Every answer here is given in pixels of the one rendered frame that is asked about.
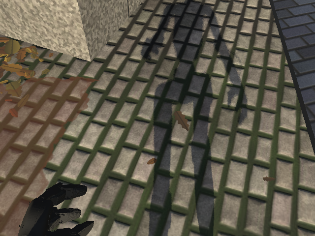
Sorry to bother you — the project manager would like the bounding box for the robot left hand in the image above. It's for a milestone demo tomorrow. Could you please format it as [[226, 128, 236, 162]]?
[[18, 182, 95, 236]]

